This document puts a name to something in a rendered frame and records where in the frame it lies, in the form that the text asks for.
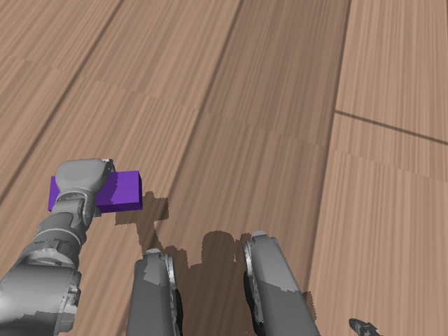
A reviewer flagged left robot hand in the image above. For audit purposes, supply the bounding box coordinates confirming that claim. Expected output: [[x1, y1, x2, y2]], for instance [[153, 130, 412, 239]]
[[55, 158, 116, 218]]

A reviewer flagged carton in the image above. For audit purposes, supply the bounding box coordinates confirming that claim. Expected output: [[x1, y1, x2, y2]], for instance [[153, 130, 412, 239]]
[[48, 171, 143, 213]]

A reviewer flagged right robot foot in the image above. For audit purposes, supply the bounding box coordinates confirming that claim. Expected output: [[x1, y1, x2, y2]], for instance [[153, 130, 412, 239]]
[[244, 271, 266, 336]]

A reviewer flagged right robot hand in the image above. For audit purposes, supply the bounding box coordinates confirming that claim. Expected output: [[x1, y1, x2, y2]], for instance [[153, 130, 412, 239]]
[[349, 318, 383, 336]]

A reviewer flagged left robot arm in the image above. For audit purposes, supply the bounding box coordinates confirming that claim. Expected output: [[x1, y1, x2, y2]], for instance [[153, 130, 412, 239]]
[[0, 188, 96, 336]]

